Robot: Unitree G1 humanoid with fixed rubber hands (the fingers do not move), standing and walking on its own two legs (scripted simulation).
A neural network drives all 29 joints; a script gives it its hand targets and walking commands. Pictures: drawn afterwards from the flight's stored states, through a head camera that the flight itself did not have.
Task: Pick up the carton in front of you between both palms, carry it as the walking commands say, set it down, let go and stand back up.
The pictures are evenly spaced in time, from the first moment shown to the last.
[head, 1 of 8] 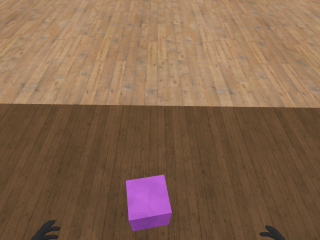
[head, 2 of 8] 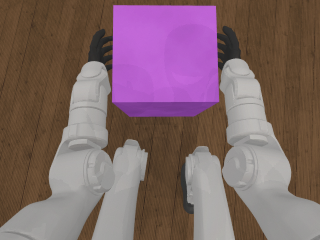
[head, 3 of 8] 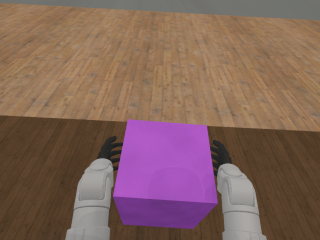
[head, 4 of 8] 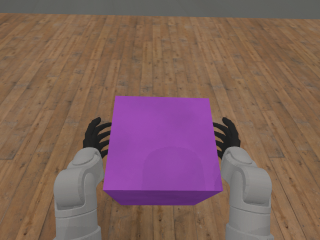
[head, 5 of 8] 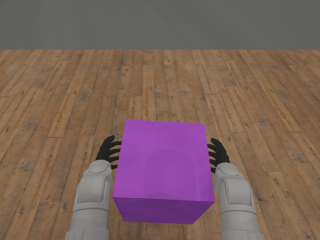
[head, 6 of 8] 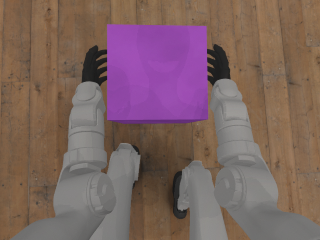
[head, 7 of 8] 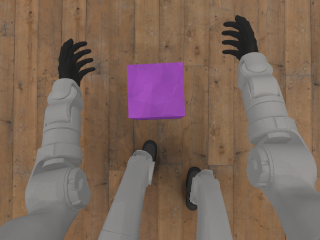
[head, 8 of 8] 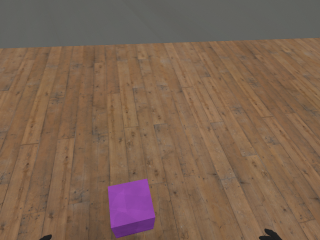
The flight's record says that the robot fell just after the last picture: no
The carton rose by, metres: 0.69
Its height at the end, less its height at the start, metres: -0.07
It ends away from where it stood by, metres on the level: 3.09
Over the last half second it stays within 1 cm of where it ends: yes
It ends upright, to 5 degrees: yes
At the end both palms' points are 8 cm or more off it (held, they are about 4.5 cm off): yes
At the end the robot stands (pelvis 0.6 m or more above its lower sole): yes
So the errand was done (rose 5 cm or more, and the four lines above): yes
